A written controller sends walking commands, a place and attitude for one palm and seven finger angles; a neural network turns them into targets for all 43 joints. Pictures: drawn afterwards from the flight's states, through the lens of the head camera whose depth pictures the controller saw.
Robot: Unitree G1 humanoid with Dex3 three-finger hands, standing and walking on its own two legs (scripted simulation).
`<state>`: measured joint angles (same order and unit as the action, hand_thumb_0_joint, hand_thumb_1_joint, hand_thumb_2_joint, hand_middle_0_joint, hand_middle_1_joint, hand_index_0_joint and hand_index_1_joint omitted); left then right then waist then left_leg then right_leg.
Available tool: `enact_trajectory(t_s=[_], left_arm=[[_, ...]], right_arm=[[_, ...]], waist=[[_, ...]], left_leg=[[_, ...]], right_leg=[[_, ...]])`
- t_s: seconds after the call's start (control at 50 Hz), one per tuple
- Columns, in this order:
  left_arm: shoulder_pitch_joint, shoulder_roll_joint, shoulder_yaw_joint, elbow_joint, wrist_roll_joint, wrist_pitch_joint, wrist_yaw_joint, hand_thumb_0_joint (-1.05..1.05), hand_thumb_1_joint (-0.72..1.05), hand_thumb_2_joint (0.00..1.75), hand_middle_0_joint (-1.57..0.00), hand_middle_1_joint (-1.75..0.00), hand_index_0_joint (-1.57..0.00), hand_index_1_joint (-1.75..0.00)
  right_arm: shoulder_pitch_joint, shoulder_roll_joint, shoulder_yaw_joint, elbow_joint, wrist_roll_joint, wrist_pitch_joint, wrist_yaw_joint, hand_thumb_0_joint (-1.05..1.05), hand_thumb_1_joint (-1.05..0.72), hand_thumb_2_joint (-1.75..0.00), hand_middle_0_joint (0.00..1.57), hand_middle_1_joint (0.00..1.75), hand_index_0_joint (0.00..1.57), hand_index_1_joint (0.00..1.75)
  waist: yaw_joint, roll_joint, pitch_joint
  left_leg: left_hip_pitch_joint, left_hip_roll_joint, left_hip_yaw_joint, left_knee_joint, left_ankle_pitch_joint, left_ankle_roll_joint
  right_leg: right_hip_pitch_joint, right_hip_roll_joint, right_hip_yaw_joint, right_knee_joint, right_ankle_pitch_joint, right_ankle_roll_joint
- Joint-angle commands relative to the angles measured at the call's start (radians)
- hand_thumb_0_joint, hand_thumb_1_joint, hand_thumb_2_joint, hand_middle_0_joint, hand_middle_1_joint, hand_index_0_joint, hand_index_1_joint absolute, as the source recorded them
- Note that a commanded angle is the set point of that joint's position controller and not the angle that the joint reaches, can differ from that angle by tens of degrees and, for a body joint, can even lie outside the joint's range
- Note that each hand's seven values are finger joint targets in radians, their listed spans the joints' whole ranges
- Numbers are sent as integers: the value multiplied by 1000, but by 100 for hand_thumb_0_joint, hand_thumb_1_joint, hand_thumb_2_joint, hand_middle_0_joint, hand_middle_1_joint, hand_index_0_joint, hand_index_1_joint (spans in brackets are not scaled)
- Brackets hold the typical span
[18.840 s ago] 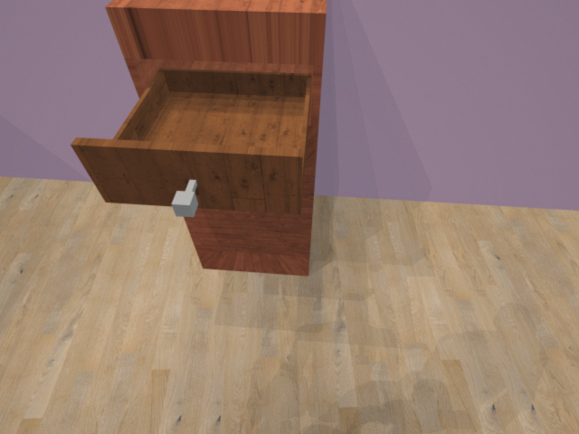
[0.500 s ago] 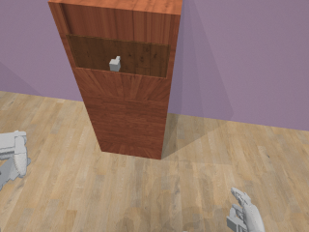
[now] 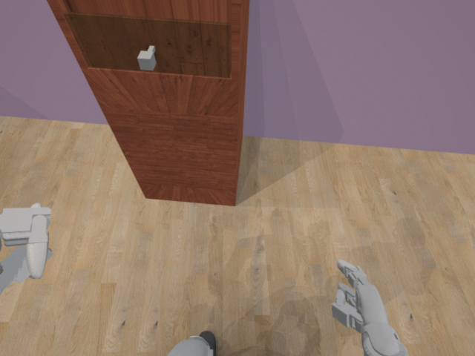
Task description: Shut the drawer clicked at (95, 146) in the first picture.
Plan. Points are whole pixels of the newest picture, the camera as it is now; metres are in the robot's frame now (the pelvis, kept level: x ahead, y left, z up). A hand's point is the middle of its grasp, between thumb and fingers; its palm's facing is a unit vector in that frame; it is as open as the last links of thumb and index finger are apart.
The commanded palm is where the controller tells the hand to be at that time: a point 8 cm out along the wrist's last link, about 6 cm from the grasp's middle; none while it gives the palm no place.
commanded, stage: step back with the hand held close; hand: left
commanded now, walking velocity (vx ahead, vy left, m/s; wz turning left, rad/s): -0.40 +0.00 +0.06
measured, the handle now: (148, 56) +0.74 +0.27 +0.04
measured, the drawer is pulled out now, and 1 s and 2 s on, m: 0.00 0.00 0.00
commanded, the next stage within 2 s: stop stepping back and stand still in 0.18 s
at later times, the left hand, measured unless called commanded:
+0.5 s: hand out of the picture +0.02 +0.22 +0.17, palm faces +0.40 -0.78 -0.48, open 3.2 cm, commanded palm -0.03 +0.25 +0.18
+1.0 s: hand out of the picture -0.09 +0.21 +0.18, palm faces +0.53 -0.76 -0.37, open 3.2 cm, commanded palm -0.14 +0.25 +0.18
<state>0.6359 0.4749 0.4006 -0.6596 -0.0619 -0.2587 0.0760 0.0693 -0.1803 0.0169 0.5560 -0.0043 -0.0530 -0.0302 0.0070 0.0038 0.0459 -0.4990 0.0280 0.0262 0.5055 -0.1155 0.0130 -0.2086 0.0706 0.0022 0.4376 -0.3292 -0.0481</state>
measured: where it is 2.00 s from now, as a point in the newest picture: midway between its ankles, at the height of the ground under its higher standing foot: outside the picture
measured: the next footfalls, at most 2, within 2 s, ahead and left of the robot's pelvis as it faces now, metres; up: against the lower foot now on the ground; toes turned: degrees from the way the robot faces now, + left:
left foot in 0.18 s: -0.01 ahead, +0.10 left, +0.00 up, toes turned +4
left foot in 0.60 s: -0.22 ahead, +0.08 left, +0.00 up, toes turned +11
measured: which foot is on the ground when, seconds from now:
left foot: up 0.00-0.16, down 0.18-0.40, up 0.42-0.58, down 0.60-1.00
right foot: down 0.00-1.00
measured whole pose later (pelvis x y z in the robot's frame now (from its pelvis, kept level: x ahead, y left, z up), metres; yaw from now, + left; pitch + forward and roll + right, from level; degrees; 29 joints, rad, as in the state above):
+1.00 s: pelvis -0.24 -0.04 +0.00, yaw +6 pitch -2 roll +0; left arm 0.58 0.35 0.35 -0.55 -0.01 -0.20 0.15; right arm 0.30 -0.23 0.00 0.65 -0.02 -0.11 -0.10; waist 0.00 -0.03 -0.09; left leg -0.26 0.03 0.07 0.57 -0.43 0.06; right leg -0.37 0.00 -0.10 0.58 -0.32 -0.06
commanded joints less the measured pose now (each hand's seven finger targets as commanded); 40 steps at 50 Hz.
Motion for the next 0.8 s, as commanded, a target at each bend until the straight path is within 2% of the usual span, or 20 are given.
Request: enact_trajectory(t_s=[0.0, 0.06, 0.12, 0.18, 0.22, 0.28, 0.34, 0.36, 0.38, 0.4, 0.42, 0.46, 0.54, 0.6, 0.62, 0.66, 0.7, 0.72, 0.76, 0.78], left_arm=[[112, 149, 207, -99, -23, -16, 46, 0, 90, 90, -140, -160, -140, -160], [64, 96, 137, -94, -6, 6, 49, 0, 90, 90, -140, -160, -140, -160], [-1, 95, 85, -138, 6, 6, 52, 0, 90, 90, -140, -160, -140, -160], [8, 121, 93, -178, 16, -12, 50, 0, 90, 90, -140, -160, -140, -160], [42, 111, 102, -201, 9, -15, 48, 0, 90, 90, -140, -160, -140, -160], [90, 90, 114, -190, 8, -10, 57, 0, 90, 90, -140, -160, -140, -160], [102, 98, 133, -171, 4, 8, 71, 0, 90, 90, -140, -160, -140, -160], [85, 89, 117, -151, 8, 10, 73, 0, 90, 90, -140, -160, -140, -160], [49, 109, 127, -117, 9, 12, 77, 0, 90, 90, -140, -160, -140, -160], [-11, 103, 116, -105, 5, 20, 83, 0, 90, 90, -140, -160, -140, -160], [-75, 84, 89, -93, 12, 27, 87, 0, 90, 90, -140, -160, -140, -160], [-132, 61, 62, -53, 23, 38, 91, 0, 90, 90, -140, -160, -140, -160], [-153, 30, 7, -58, 43, 46, 104, 0, 90, 90, -140, -160, -140, -160], [-128, 70, 38, -174, 58, 26, 103, 0, 90, 90, -140, -160, -140, -160], [-93, 57, 48, -122, 46, 26, 99, 0, 90, 90, -140, -160, -140, -160], [-125, 58, 43, -114, 61, 29, 94, 0, 90, 90, -140, -160, -140, -160], [-63, 65, 65, -18, 58, 23, 95, 0, 90, 90, -140, -160, -140, -160], [-56, 74, 69, -13, 61, 19, 91, 0, 90, 90, -140, -160, -140, -160], [-149, 122, 95, -93, 38, 11, 79, 0, 90, 90, -140, -160, -140, -160], [-199, 150, 132, -136, 35, -12, 72, 0, 90, 90, -140, -160, -140, -160]], right_arm=[[-46, -94, -47, -168, 33, -19, -37, 0, -90, -90, 20, 30, 20, 30], [-46, -92, -24, -145, 17, -7, -67, 0, -90, -90, 20, 30, 20, 30], [5, -130, -51, -132, 20, 1, -87, 0, -90, -90, 20, 30, 20, 30], [45, -176, -90, -145, 32, -18, -71, 0, -90, -90, 20, 30, 20, 30], [35, -152, -89, -153, 3, -53, -52, 0, -90, -90, 20, 30, 20, 30], [67, -150, -89, -137, 7, -89, -35, 0, -90, -90, 20, 30, 20, 30], [45, -168, -77, -170, 18, -94, -40, 0, -90, -90, 20, 30, 20, 30], [33, -159, -73, -177, 21, -88, -44, 0, -90, -90, 20, 30, 20, 30], [22, -151, -74, -176, 17, -77, -50, 0, -90, -90, 20, 30, 20, 30], [30, -151, -77, -146, 16, -75, -59, 0, -90, -90, 20, 30, 20, 30], [39, -144, -78, -111, 10, -73, -66, 0, -90, -90, 20, 30, 20, 30], [55, -135, -60, -89, 3, -71, -73, 0, -90, -90, 20, 30, 20, 30], [44, -141, -43, -85, -9, -101, -96, 0, -90, -90, 20, 30, 20, 30], [89, -182, -56, -112, -4, -116, -80, 0, -90, -90, 20, 30, 20, 30], [82, -149, -47, -102, 1, -119, -69, 0, -90, -90, 20, 30, 20, 30], [44, -134, -41, -109, 6, -123, -53, 0, -90, -90, 20, 30, 20, 30], [44, -151, -45, -97, 3, -113, -54, 0, -90, -90, 20, 30, 20, 30], [41, -157, -55, -103, 0, -103, -57, 0, -90, -90, 20, 30, 20, 30], [32, -152, -76, -108, 5, -93, -55, 0, -90, -90, 20, 30, 20, 30], [77, -160, -72, -71, -9, -101, -50, 0, -90, -90, 20, 30, 20, 30]], waist=[[23, -206, -256], [-1, -67, -226], [-16, -71, -249], [-7, 90, -348], [7, 236, -330], [7, 184, -251], [3, 116, -177], [-8, 51, -109], [-21, -107, -66], [-12, -222, -68], [-15, -228, -65], [-39, -178, -83], [-31, -45, -63], [-16, 263, -165], [-35, 314, -97], [-24, 219, 47], [7, 142, 56], [17, 46, 38], [-4, -312, -12], [-34, -189, -115]], left_leg=[[-56, -39, -39, 370, -325, -4], [17, -40, 33, 181, -213, -20], [193, -22, 34, -41, 42, 2], [505, 168, -95, -100, 703, 78], [460, 264, -218, -122, 797, 124], [356, 241, -179, -151, 518, 131], [79, 160, -121, -203, -195, 78], [8, 81, -71, -151, -365, 33], [62, -14, -25, 63, -356, -12], [158, -45, -28, 329, -317, -32], [186, -29, -58, 501, -305, -24], [198, 3, -39, 441, -288, -5], [282, -7, 24, -31, -334, 34], [271, 187, -279, -231, -352, 132], [151, 232, -393, -341, -624, 165], [-40, 245, -384, -376, -677, 184], [-167, 178, -209, -258, -621, 109], [-213, 100, -118, -77, -572, 67], [-176, -56, -2, 593, -368, 12], [-68, -18, -38, 688, -260, 2]], right_leg=[[101, -380, 136, -12, 1175, 43], [110, -315, 101, 32, 1211, 17], [108, -228, 45, 69, 1119, 96], [-94, -98, 21, 206, 389, 144], [-181, -69, 33, 329, -131, 73], [-141, -73, 13, 320, -120, 63], [93, -89, -32, 77, -41, 60], [88, -122, 8, -62, -65, 39], [-92, -245, 217, -241, -287, -28], [-322, -397, 393, -363, -532, -101], [-417, -428, 405, -367, -562, -121], [-362, -357, 221, -275, -421, -71], [-258, -267, 93, -138, -382, -23], [-163, -51, -99, 362, -90, 63], [-199, -57, -61, 473, -154, 67], [-167, -82, -33, 506, -141, 46], [66, -61, -85, 227, -151, 30], [151, -78, -26, 61, -187, 5], [-55, -436, 568, -319, -421, -155], [-112, -410, 487, -289, -359, -139]])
